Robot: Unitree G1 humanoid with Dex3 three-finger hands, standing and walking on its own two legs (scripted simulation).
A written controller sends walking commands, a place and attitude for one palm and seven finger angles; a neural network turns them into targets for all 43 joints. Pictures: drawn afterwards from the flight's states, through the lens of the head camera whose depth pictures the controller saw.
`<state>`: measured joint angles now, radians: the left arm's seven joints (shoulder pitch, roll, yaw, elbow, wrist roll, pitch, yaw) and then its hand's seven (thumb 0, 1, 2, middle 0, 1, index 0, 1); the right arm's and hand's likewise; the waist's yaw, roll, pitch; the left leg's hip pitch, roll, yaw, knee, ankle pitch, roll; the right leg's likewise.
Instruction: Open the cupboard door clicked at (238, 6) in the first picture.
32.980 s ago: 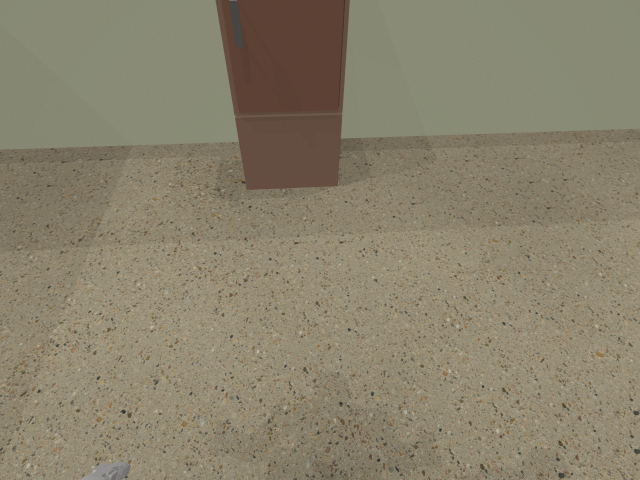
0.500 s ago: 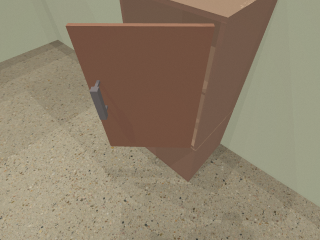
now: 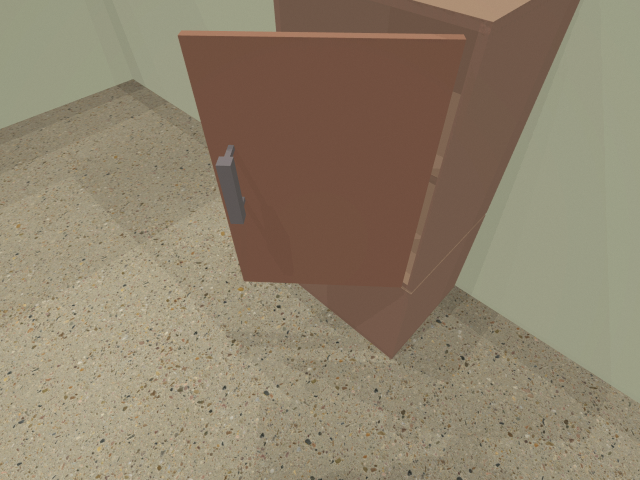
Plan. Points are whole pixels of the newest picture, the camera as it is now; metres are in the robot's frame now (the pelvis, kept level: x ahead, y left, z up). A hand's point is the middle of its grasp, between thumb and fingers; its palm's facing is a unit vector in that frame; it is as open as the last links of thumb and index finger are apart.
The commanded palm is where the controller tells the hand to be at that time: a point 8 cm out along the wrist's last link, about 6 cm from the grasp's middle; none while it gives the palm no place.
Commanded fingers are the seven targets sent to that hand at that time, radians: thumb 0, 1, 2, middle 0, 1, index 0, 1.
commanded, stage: come to a stop and stand still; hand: left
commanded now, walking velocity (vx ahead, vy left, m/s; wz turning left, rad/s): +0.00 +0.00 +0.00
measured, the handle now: (234, 184) +0.59 +0.20 +0.01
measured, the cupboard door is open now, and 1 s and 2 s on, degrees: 41 41 41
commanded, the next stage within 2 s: look again from close up in 1.30 s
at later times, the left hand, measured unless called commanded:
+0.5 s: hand out of the picture -0.01 +0.14 -0.15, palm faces +0.01 -0.98 -0.20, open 7.3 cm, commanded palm none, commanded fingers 0.00 0.90 0.90 -0.20 -0.30 -0.20 -0.30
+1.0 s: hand out of the picture +0.02 +0.12 -0.15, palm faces +0.04 -0.98 -0.20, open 7.3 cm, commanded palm none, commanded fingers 0.00 0.90 0.90 -0.20 -0.30 -0.20 -0.30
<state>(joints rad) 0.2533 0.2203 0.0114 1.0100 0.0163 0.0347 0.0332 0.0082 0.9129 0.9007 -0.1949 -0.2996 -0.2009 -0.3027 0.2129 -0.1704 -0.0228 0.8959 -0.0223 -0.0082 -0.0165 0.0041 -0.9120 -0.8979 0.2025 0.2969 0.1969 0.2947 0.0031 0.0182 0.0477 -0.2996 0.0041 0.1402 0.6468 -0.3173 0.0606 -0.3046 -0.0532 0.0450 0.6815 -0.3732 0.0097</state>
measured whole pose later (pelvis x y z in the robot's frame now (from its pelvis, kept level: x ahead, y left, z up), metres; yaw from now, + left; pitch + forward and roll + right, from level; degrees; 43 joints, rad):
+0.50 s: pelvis -0.01 -0.03 +0.01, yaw +1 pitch -1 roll +1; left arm 0.31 0.14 -0.01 1.06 0.01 0.00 0.02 0.02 0.92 0.90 -0.20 -0.30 -0.20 -0.30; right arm 0.36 -0.17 -0.01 1.06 -0.02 0.00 -0.01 0.01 -0.91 -0.90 0.20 0.30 0.20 0.29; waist -0.02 0.01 0.03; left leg -0.26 0.02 0.11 0.48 -0.20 0.01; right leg -0.28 -0.02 0.02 0.54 -0.25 0.01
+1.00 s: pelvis +0.02 -0.05 +0.02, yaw +1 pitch -1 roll +1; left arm 0.28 0.14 0.00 1.11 0.01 -0.02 0.03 0.02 0.93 0.90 -0.19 -0.30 -0.20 -0.30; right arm 0.28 -0.14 -0.01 1.11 -0.02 -0.02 -0.03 0.01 -0.92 -0.90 0.20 0.30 0.20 0.29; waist 0.00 0.01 0.04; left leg -0.20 0.05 0.09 0.43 -0.22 -0.02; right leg -0.20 0.00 0.00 0.49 -0.28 -0.02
